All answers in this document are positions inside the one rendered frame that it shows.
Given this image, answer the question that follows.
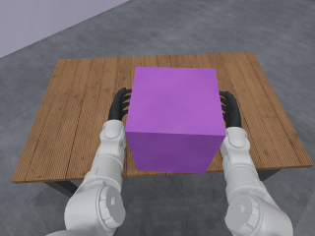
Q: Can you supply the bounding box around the table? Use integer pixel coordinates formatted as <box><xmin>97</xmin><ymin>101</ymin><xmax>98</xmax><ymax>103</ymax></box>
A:
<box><xmin>11</xmin><ymin>51</ymin><xmax>314</xmax><ymax>198</ymax></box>

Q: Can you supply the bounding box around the right robot hand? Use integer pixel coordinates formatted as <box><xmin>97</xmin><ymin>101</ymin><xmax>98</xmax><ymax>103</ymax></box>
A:
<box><xmin>219</xmin><ymin>91</ymin><xmax>242</xmax><ymax>129</ymax></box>

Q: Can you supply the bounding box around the robot right forearm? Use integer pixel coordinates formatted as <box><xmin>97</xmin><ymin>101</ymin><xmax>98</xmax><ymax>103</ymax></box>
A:
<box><xmin>220</xmin><ymin>127</ymin><xmax>279</xmax><ymax>208</ymax></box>

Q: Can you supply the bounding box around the robot right upper arm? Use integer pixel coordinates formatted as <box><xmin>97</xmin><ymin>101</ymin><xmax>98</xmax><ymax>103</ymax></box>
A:
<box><xmin>224</xmin><ymin>193</ymin><xmax>293</xmax><ymax>236</ymax></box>

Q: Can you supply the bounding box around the left robot hand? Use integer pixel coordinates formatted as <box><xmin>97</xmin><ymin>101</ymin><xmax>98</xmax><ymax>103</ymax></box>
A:
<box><xmin>107</xmin><ymin>88</ymin><xmax>132</xmax><ymax>121</ymax></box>

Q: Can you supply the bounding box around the robot left forearm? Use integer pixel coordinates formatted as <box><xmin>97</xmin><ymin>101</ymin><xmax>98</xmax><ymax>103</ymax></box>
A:
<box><xmin>64</xmin><ymin>119</ymin><xmax>127</xmax><ymax>228</ymax></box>

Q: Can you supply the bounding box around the robot left upper arm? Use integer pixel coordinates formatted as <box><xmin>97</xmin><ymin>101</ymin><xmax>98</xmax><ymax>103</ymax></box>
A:
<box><xmin>46</xmin><ymin>185</ymin><xmax>126</xmax><ymax>236</ymax></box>

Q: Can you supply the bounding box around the carton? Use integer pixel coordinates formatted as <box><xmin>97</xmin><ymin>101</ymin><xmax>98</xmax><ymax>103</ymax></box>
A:
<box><xmin>124</xmin><ymin>67</ymin><xmax>226</xmax><ymax>174</ymax></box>

